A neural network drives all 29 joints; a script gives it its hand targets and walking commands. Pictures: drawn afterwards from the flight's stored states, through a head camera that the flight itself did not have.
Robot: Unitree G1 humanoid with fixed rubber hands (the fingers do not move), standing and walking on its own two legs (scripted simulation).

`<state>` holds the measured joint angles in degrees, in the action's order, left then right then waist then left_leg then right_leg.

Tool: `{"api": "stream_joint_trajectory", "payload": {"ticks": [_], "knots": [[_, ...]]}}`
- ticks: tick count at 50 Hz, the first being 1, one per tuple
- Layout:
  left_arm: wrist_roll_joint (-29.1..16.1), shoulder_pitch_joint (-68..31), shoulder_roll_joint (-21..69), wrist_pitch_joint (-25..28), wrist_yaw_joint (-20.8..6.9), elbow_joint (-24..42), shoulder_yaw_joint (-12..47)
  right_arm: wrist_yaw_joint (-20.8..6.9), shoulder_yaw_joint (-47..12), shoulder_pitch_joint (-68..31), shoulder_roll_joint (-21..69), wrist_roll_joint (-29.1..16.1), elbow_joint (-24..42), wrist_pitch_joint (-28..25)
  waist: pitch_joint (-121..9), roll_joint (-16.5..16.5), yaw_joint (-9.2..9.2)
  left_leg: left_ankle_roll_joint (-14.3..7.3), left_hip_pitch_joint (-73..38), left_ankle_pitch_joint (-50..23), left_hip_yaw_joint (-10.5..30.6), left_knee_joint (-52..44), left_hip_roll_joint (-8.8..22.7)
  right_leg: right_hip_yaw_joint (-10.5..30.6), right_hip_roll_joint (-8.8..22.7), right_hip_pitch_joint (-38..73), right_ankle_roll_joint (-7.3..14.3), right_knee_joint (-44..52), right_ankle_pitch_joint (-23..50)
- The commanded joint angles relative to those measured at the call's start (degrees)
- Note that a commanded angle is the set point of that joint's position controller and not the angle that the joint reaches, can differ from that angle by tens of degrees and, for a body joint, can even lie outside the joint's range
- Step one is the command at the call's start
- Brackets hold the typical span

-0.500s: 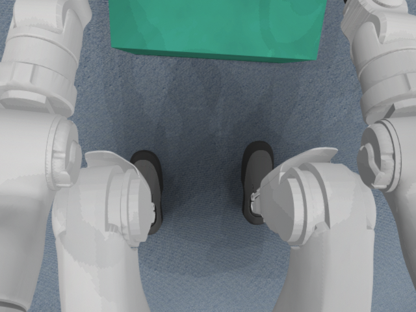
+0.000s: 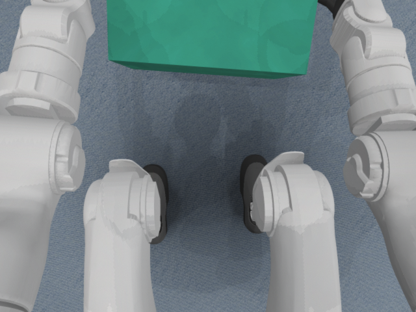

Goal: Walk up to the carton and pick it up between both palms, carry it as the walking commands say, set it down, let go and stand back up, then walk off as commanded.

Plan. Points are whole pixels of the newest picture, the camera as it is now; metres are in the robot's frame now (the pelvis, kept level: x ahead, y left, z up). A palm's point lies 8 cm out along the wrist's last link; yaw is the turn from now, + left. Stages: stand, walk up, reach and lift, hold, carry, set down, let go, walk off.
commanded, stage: reach and lift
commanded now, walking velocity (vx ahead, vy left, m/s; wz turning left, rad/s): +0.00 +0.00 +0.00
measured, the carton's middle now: (211, 6) +0.56 -0.03 -0.23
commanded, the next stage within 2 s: none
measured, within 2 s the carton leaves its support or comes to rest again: neither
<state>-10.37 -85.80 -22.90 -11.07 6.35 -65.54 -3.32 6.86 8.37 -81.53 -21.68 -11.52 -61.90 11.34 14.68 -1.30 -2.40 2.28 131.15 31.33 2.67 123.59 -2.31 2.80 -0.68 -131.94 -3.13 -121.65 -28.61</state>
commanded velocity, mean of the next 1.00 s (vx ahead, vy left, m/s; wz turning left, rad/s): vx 0.00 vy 0.00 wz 0.00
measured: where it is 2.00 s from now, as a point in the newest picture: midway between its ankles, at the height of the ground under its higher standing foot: (205, 211)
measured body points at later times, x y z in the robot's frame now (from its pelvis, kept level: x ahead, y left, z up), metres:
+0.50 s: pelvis +0.01 +0.00 +0.03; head +0.34 -0.01 +0.33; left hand +0.57 +0.17 -0.09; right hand +0.55 -0.21 -0.09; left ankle +0.12 +0.13 -0.34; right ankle +0.13 -0.14 -0.34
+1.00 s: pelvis +0.01 -0.01 +0.08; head +0.31 -0.01 +0.42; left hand +0.55 +0.17 -0.01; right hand +0.53 -0.21 -0.01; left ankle +0.12 +0.13 -0.34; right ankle +0.13 -0.14 -0.34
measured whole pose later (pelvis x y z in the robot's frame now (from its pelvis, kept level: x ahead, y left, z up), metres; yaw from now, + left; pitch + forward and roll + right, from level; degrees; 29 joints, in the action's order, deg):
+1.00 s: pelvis +0.01 -0.01 +0.08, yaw +1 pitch +49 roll +0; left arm 2.6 -66.6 -12.5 -20.3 7.0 -46.5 -17.8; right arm 8.9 22.4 -63.7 -9.1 3.4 -41.6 21.4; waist -8.7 -0.6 -1.9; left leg 3.8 125.9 28.8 4.1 105.4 -4.3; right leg 4.1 -3.3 -127.1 -3.4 -104.3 -26.3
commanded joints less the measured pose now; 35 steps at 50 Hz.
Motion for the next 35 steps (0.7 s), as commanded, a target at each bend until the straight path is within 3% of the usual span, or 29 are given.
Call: {"api": "stream_joint_trajectory", "payload": {"ticks": [1,8,20,35], "knots": [[-3.8,-34.3,52.4,1.7,-16.3,20.0,10.3,-16.9,-13.3,-39.9,50.4,-4.1,20.9,-2.0,-77.8,-0.5,-0.71,-1.9,-35.0,-16.0,-7.7,-10.1,-3.6,-9.2,-3.8,38.9,2.3,7.9,17.1],[-3.8,-34.2,53.6,0.3,-16.9,26.1,11.6,-17.2,-14.5,-38.1,52.6,-3.5,25.4,-0.2,-85.7,-0.2,-0.37,-1.5,-36.6,-18.1,-8.3,-11.0,-3.9,-8.8,-4.3,43.7,1.8,9.0,20.1],[-0.8,-26.8,59.3,-2.8,-18.9,27.1,10.9,-18.4,-15.2,-32.0,56.9,-0.1,29.2,2.9,-90.4,0.0,-0.89,-1.3,-36.7,-20.1,-8.2,-14.7,-4.9,-8.9,-5.5,44.2,1.7,12.5,22.3],[3.3,-23.2,61.8,-5.3,-20.3,27.5,8.6,-20.6,-12.3,-27.1,60.6,4.1,27.3,6.1,-89.6,-0.5,-0.3,-1.2,-36.5,-15.5,-8.2,-22.5,-5.2,-9.0,-5.9,41.1,2.0,19.9,16.6]]}}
